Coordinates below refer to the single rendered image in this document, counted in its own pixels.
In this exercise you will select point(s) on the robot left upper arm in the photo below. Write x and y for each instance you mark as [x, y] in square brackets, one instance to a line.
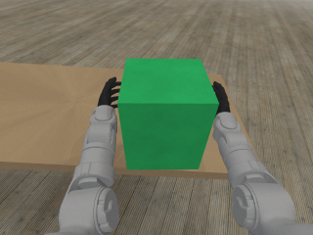
[91, 211]

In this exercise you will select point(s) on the robot right upper arm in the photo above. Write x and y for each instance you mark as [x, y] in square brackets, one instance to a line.
[266, 209]

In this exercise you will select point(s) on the left robot forearm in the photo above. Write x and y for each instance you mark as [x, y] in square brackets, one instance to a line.
[95, 168]

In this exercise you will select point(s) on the robot right hand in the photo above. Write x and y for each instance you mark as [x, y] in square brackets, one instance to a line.
[224, 105]

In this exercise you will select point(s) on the carton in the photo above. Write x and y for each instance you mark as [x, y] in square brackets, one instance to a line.
[166, 110]

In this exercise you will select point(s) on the right robot forearm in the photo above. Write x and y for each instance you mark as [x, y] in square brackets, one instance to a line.
[237, 155]

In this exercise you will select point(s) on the robot left hand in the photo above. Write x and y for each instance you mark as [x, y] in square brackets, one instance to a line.
[106, 95]

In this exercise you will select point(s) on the table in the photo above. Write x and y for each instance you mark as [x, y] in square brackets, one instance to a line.
[45, 112]

